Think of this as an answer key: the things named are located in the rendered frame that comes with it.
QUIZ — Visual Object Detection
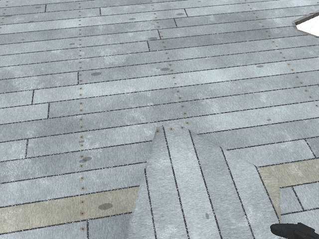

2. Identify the right robot hand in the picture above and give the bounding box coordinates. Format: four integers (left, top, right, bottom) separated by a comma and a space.
270, 222, 319, 239

